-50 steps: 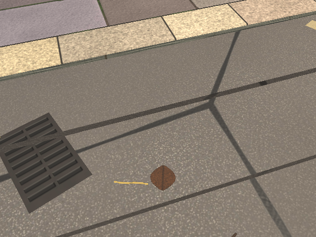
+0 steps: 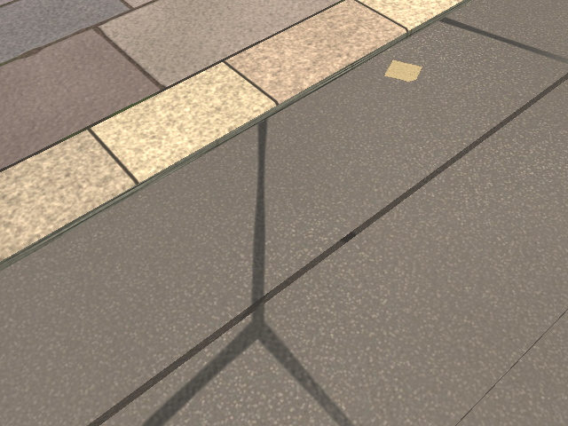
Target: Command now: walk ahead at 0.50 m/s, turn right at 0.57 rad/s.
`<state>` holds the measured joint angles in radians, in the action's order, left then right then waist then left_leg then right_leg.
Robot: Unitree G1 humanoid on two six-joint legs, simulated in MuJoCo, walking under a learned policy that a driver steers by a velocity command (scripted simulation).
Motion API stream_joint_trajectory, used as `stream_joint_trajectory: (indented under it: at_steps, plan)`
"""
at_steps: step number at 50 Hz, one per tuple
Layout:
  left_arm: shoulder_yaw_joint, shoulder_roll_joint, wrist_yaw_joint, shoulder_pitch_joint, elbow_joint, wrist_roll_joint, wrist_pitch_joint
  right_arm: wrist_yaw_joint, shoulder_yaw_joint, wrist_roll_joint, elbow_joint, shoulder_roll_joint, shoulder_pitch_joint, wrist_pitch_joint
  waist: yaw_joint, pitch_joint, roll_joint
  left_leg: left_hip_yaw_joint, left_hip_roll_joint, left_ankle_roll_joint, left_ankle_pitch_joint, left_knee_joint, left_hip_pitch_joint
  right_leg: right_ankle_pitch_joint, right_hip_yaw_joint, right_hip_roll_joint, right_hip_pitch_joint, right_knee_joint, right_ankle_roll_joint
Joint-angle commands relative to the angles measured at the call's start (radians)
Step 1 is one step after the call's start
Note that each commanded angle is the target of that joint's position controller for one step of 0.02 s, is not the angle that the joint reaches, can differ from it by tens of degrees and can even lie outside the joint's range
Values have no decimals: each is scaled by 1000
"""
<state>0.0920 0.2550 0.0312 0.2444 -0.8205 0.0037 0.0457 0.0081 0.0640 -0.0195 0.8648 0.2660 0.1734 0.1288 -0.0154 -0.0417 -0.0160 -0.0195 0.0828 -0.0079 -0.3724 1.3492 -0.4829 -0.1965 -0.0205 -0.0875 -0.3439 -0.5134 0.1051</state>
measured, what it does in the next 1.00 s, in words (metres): climbs, turning left: left foot 0.04 m higher, then right foot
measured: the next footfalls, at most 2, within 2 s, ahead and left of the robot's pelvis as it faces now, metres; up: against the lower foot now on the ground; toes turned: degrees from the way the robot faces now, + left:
left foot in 0.32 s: +0.36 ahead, +0.11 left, +0.04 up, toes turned +2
right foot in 0.68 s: +0.33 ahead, -0.12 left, +0.04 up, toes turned +16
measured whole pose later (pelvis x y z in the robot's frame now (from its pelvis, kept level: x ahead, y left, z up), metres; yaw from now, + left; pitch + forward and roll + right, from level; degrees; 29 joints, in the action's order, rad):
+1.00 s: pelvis +0.23 -0.02 +0.04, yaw +23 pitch +2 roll +0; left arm 0.05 0.23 -0.06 0.17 -0.67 -0.01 -0.01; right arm 0.00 0.08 -0.02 0.64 0.29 0.17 -0.06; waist -0.02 -0.02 -0.03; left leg -0.01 0.03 -0.08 -0.39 0.93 -0.50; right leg -0.23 -0.11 0.07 -0.29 -0.48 0.00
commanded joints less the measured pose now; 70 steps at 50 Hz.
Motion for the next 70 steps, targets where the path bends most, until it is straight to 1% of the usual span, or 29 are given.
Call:
stream_joint_trajectory:
  at_steps: [1, 5, 9, 12, 15, 16, 17, 18, 19, 20, 22, 26, 31, 34, 35, 36, 38, 40, 43, 47, 51, 54, 55, 56, 57, 58, 60, 66, 70]
  plan:
    - [5, 82, -12, 0, 79, -5, 20, -5, 25, 15, -82, 91, 26, -2, 39, 102, 50, -41, 51, 3, 68, 51, -267, 205, 404, 275, 223, 274, 207]
    - [-3, 97, -44, 28, 63, -10, 8, 1, 0, 37, -109, 37, -34, -30, 41, 40, 44, 42, 46, -33, 176, -154, -264, 655, 165, 218, 94, 270, 138]
    - [-12, 95, -56, 108, 24, -15, 0, -6, -20, 21, -127, 0, -146, -31, -25, 78, 96, 101, -9, -3, 381, -494, -149, 801, 56, 194, 170, 258, 43]
    - [-13, 114, -60, 88, 13, -20, -4, -22, -12, 5, -128, 33, -149, -33, -19, 101, 124, 107, -50, 33, 374, -613, -97, 857, 50, 244, 295, 219, 24]
    - [-9, 132, -80, -19, 46, -6, -18, -37, 23, 21, -98, 113, 16, -29, 85, 175, 142, 126, -129, 89, 336, -745, 68, 1054, 15, 235, 365, -26, -1]
    - [-7, 137, -88, -22, 64, -13, -18, -34, 43, 32, -90, 175, 109, -32, 126, 229, 75, -2, -69, 133, 619, -804, 263, 889, -5, 184, 258, -213, -48]
    - [-18, 86, -87, 73, 102, -31, -14, -24, 69, 59, -109, 284, 166, -43, 81, 373, -175, -431, 218, 361, 899, -848, 558, 257, -17, 5, -51, -665, -153]
    - [-27, 76, -64, 78, 88, -39, -9, -14, 50, 80, -128, 219, 117, -57, 74, 485, -279, -721, 293, 457, 812, -1000, 601, -390, 138, -76, -199, -906, -153]
    - [-15, 114, -42, 94, 72, -7, -14, -10, 36, 59, -155, 168, 31, -62, 41, 387, -155, -598, 262, 402, 496, -987, 471, -369, 198, 7, -250, -974, -126]
    - [-17, 110, -40, 27, 82, 0, -23, -2, 22, 29, -169, 110, -18, -73, 39, 241, -44, -476, 193, 339, 291, -1018, 306, -316, 156, 45, -275, -914, -118]
    - [-8, 113, -56, -22, 111, -20, -45, 6, 14, 12, -181, 100, -67, -86, -6, 107, 16, -363, 110, 257, 65, -1091, 67, -246, 116, 93, -216, -750, -109]
    - [-26, 52, -79, -8, 124, -12, -42, 22, 39, 24, -203, 140, -47, -110, -11, 138, -93, -265, 19, 248, 148, -1079, 39, -188, 73, 66, -121, -437, -158]
    - [-23, 78, -76, -37, 138, 2, -46, 41, 62, 9, -228, 179, -13, -153, 27, 205, -155, -373, 46, 215, -31, -1066, 96, -129, 74, 39, -24, -156, -177]
    - [-9, 87, -60, 26, 112, 4, -35, 48, 61, 0, -237, 164, -22, -172, -11, 170, -136, -371, -11, 145, -127, -1001, 17, -11, 55, 46, 134, 83, -128]
    - [22, 192, -65, 87, 98, -35, -34, 43, 55, -1, -267, 130, -21, -168, -1, 174, 67, -228, -122, 61, -169, -848, -155, -153, 231, 225, 233, 124, -23]
    - [35, 219, -67, 16, 120, -51, -36, 29, 53, -10, -272, 113, -21, -154, 10, 142, 331, -70, -223, 23, -149, -532, -242, -143, 484, 423, 191, 262, 87]
    - [7, 131, -85, -156, 206, -51, -21, 25, 82, 1, -219, 182, 37, -155, 66, 134, 155, -124, -168, 1, -67, -207, -234, 9, 396, 408, 133, 230, 62]
    - [-8, 96, -90, -177, 219, -18, -14, 32, 70, 21, -210, 146, 58, -180, 60, 117, 90, -101, -146, -30, 3, -38, -240, 98, 269, 357, 127, 200, 37]
    - [-19, 88, -103, -119, 210, -20, -27, 23, 47, 3, -255, 101, 17, -189, 25, 67, 148, -34, -115, -69, 56, -88, -262, 93, 155, 312, 162, 208, 59]
    - [12, 158, -105, -31, 193, -19, -49, -3, 23, 1, -319, 64, -87, -174, -48, 102, 184, 5, -60, -93, -16, -383, -205, 187, 135, 374, 301, 175, 99]
    - [35, 202, -85, -64, 196, 0, -47, -30, 32, -2, -324, 96, -47, -178, -28, 125, 223, 80, -64, -44, -24, -589, 16, 275, 73, 400, 222, 149, 96]
    - [32, 176, -75, -76, 175, 24, -43, -33, 52, 2, -285, 112, 65, -183, 34, 133, 181, 112, -113, 36, 168, -888, 240, 233, -14, 357, 143, 16, 16]
    - [23, 134, -69, -36, 158, 10, -41, -25, 72, 5, -277, 167, 115, -179, 44, 139, 38, -19, -52, 85, 342, -956, 407, 84, -94, 294, -7, -159, -61]
    - [-6, 53, -60, -49, 215, -52, -42, -6, 95, 12, -306, 295, 125, -174, 2, 132, -303, -409, 228, 230, 757, -936, 541, -462, -130, 151, -328, -490, -166]
    - [4, 90, -71, -141, 236, -37, -39, -12, 85, 54, -323, 265, 126, -155, 87, 197, -230, -474, 286, 377, 686, -974, 449, -466, 61, 108, -371, -651, -187]
    - [13, 128, -75, -165, 236, -10, -40, -9, 74, 52, -326, 231, 70, -140, 66, 164, -159, -405, 236, 352, 577, -996, 412, -387, 83, 122, -381, -688, -183]
    - [21, 135, -87, -157, 218, -18, -44, 5, 53, 10, -333, 164, -19, -137, 28, 142, -108, -334, 149, 263, 481, -983, 394, -267, 95, 139, -399, -636, -188]
    - [-1, 83, -75, -143, 206, -12, -30, 30, 57, 11, -337, 183, -32, -147, 21, 173, -120, -312, 87, 240, 447, -967, 313, -162, 76, 82, -225, -368, -187]
    - [2, 105, -57, -146, 212, -3, -21, 22, 63, 9, -337, 202, -31, -152, 31, 160, -144, -399, 87, 246, 408, -957, 262, -167, 86, 53, -120, -236, -168]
